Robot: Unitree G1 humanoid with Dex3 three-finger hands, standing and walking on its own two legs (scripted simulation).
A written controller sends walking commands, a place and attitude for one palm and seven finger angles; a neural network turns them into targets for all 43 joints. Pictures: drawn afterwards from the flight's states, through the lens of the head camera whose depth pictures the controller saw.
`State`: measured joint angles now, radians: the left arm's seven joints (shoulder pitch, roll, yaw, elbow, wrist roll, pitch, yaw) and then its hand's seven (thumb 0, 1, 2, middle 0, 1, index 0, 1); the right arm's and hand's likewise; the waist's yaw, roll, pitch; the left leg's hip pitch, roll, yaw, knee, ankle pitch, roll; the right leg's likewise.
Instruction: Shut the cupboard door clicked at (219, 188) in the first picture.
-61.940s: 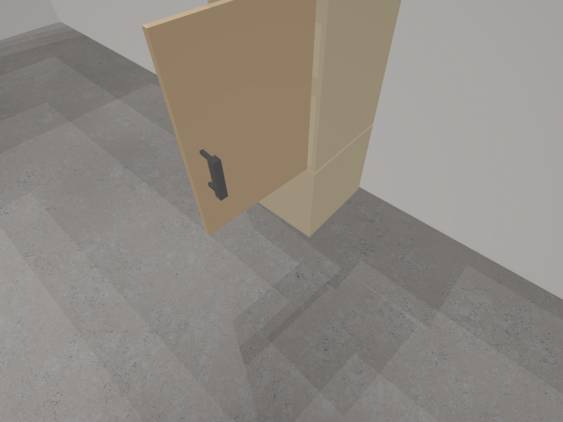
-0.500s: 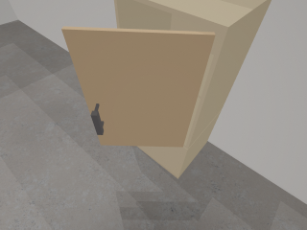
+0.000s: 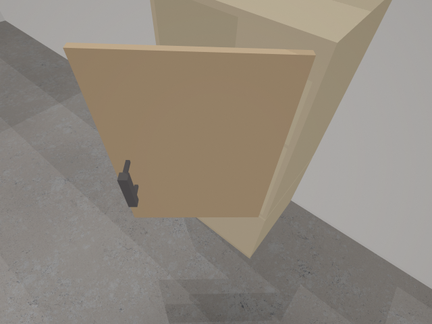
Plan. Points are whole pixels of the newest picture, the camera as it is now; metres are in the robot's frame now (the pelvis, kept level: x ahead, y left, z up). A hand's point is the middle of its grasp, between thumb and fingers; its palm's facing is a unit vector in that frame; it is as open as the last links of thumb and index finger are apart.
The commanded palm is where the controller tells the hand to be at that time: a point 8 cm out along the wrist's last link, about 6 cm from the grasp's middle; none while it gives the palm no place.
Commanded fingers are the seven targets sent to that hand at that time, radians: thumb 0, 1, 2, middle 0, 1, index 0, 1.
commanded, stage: come to a stop and stand still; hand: left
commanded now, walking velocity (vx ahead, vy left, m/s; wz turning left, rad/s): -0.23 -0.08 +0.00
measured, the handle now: (130, 183) +0.45 +0.24 -0.10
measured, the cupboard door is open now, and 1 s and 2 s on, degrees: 40 40 40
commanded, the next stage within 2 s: look again from close up in 1.22 s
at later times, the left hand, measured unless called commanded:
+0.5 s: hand out of the picture +0.07 +0.19 -0.18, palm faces +0.10 -0.98 -0.17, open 7.2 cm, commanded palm none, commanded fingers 0.00 0.90 0.90 -0.20 -0.30 -0.20 -0.30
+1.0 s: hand out of the picture -0.06 +0.17 -0.17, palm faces +0.08 -0.99 -0.14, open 7.4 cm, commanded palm none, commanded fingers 0.00 0.90 0.90 -0.20 -0.30 -0.20 -0.30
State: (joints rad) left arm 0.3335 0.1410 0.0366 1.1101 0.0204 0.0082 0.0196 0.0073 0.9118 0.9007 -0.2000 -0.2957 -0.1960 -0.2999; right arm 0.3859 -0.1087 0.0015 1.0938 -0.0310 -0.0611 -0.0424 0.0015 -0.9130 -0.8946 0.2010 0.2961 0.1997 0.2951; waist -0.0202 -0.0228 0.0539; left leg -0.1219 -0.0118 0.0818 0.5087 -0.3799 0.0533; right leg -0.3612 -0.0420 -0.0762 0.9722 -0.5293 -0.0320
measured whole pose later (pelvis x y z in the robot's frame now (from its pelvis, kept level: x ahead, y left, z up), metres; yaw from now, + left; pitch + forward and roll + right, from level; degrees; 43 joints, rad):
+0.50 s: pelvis +0.00 +0.01 -0.01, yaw +2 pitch -2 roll +1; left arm 0.16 0.18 0.05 0.99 0.02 0.04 0.03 0.00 0.93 0.90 -0.20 -0.30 -0.20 -0.30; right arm 0.19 -0.14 -0.05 1.01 -0.02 0.00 -0.03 0.00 -0.92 -0.89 0.20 0.30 0.20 0.29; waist 0.01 -0.07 0.08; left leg -0.24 0.00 0.07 0.58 -0.32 0.02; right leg -0.38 -0.06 -0.06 0.64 -0.30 0.00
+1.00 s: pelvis -0.04 +0.01 +0.01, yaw +2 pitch -2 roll +0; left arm 0.31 0.13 -0.01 1.11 0.01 0.00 0.03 0.01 0.91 0.90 -0.20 -0.30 -0.20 -0.30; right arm 0.25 -0.15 -0.01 1.11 -0.01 0.01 -0.02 0.00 -0.93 -0.89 0.20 0.30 0.20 0.30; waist 0.01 -0.03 0.04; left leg -0.20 -0.01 0.07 0.40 -0.16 0.03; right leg -0.17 -0.02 -0.02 0.42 -0.22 0.01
